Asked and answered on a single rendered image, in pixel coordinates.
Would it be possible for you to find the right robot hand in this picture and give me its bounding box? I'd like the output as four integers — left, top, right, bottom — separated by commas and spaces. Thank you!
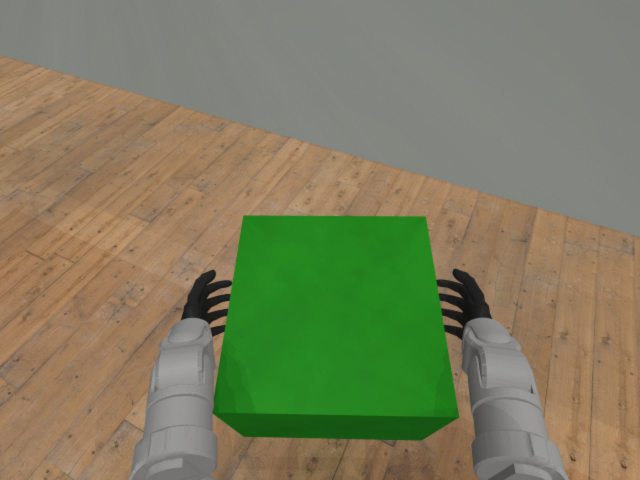
436, 269, 492, 340

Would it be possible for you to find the carton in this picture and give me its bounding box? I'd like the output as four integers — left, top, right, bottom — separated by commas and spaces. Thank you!
213, 215, 459, 441

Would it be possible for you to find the right robot forearm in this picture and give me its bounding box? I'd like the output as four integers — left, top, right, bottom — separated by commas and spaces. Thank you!
462, 318, 569, 480

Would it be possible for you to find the left robot forearm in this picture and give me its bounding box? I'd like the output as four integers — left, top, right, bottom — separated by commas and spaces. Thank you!
128, 318, 218, 480

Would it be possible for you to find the left robot hand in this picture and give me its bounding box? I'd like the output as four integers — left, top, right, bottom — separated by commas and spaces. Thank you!
181, 270, 232, 337

